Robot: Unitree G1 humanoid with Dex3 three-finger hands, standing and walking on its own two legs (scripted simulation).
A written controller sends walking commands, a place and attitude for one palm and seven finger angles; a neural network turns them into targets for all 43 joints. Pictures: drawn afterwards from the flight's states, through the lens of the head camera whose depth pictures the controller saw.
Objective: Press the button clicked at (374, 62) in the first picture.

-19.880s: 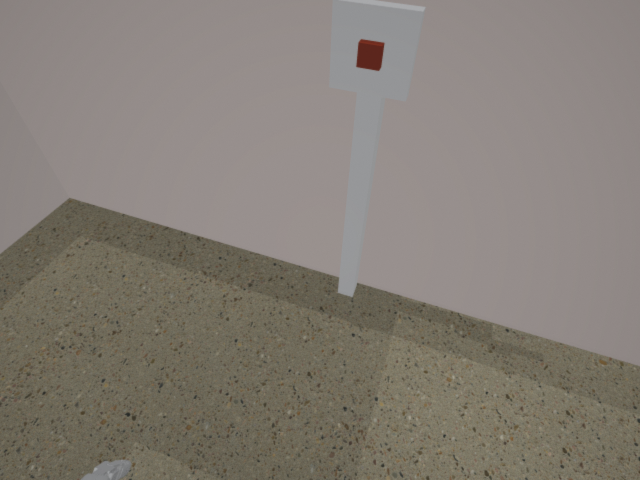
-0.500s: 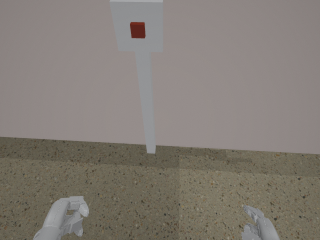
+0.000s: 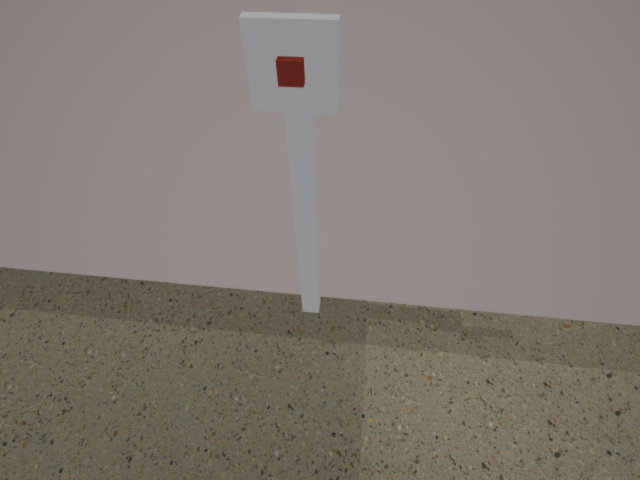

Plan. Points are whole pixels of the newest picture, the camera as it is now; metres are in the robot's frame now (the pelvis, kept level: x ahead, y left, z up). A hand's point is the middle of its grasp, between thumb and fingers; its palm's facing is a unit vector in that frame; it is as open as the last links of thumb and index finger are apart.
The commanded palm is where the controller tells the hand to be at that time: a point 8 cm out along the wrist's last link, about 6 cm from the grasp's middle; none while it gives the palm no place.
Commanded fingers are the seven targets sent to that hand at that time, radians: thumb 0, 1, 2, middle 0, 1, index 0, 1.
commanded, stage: let the arm hang, fingers relaxed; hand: left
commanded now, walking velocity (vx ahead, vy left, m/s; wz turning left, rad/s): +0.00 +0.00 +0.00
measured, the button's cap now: (291, 71) +0.78 +0.11 +0.15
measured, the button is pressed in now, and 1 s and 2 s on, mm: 0 0 0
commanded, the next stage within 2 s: stand and wait in 0.42 s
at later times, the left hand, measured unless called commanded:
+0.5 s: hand out of the picture +0.03 +0.15 -0.17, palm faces +0.03 -0.98 -0.20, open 7.3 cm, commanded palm none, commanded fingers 0.00 0.90 0.90 -0.20 -0.30 -0.20 -0.30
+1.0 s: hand out of the picture +0.03 +0.14 -0.17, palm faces +0.03 -0.98 -0.19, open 7.4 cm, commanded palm none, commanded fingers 0.00 0.90 0.90 -0.20 -0.30 -0.20 -0.30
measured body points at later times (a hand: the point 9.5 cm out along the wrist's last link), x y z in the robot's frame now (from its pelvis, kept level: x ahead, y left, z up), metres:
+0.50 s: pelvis +0.03 -0.02 +0.00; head +0.04 -0.03 +0.45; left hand +0.03 +0.20 -0.16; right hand +0.01 -0.23 -0.16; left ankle +0.07 +0.10 -0.74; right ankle +0.00 -0.11 -0.74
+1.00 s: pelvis +0.04 -0.03 +0.00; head +0.06 -0.04 +0.45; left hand +0.03 +0.19 -0.16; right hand +0.04 -0.25 -0.16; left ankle +0.07 +0.10 -0.74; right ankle +0.00 -0.11 -0.74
